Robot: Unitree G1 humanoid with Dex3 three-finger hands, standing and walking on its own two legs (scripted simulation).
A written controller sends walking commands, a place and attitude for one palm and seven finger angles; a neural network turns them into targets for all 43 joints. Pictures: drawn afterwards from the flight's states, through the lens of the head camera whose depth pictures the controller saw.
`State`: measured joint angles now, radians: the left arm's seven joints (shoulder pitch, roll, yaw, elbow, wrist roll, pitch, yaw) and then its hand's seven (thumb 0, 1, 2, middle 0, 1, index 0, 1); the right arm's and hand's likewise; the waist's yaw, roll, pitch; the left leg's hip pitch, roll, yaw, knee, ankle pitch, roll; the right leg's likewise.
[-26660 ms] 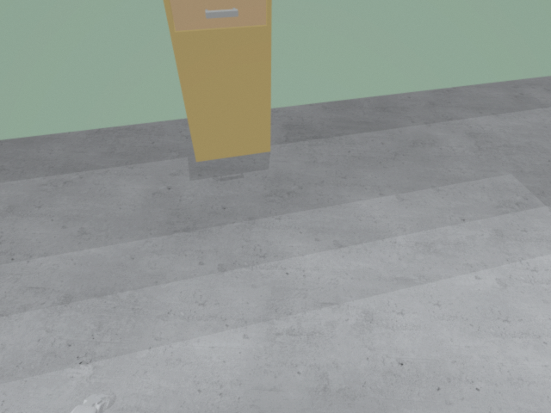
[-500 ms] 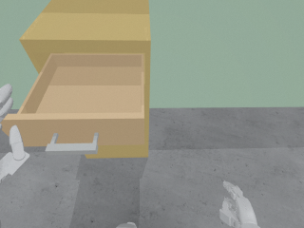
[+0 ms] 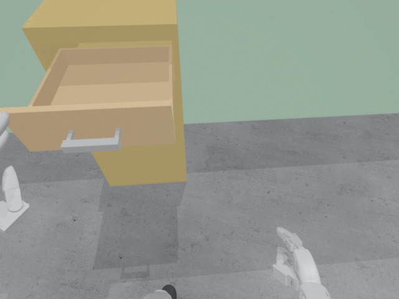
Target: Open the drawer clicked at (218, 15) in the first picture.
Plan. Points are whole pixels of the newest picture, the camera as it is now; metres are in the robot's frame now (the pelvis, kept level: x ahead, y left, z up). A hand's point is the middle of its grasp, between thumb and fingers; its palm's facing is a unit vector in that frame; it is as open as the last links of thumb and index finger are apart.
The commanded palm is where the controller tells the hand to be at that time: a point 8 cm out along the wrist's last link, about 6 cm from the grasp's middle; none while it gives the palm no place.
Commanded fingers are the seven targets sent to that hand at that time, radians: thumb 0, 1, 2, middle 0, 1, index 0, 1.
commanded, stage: stop stepping back and stand still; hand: left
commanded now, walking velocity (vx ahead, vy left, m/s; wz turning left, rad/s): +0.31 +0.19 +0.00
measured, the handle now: (93, 138) +0.45 +0.30 +0.02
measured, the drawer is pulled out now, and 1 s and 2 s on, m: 0.30 0.30 0.30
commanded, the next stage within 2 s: let the arm hang, fingers relaxed in 0.68 s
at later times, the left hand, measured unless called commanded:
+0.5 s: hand out of the picture +0.09 +0.24 +0.20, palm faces +0.48 -0.75 -0.46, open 7.4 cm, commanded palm +0.03 +0.27 +0.21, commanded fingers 0.00 0.90 0.90 -0.20 -0.30 -0.20 -0.30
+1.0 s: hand out of the picture +0.05 +0.21 -0.12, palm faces +0.09 -0.94 -0.32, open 7.4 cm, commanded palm none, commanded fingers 0.00 0.90 0.90 -0.20 -0.30 -0.20 -0.30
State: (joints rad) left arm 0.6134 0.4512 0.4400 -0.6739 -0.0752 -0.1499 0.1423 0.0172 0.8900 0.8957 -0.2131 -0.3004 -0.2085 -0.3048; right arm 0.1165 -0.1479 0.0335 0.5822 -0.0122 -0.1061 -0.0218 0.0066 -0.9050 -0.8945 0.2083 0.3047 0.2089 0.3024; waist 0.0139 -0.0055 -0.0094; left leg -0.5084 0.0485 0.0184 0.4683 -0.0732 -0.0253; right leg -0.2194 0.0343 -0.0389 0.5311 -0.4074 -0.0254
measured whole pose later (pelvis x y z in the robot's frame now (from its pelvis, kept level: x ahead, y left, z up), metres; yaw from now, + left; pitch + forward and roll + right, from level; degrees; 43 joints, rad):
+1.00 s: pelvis -0.08 -0.01 -0.02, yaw +7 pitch +1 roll +4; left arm 0.26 0.23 0.05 0.55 0.02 0.07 0.01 0.01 0.91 0.90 -0.20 -0.30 -0.19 -0.30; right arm 0.19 -0.24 0.02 0.75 -0.05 0.00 0.00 0.00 -0.91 -0.89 0.20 0.30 0.20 0.30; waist -0.06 -0.01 0.04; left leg -0.38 -0.01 0.07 0.70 -0.32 -0.01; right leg -0.41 -0.01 0.02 0.85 -0.50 0.01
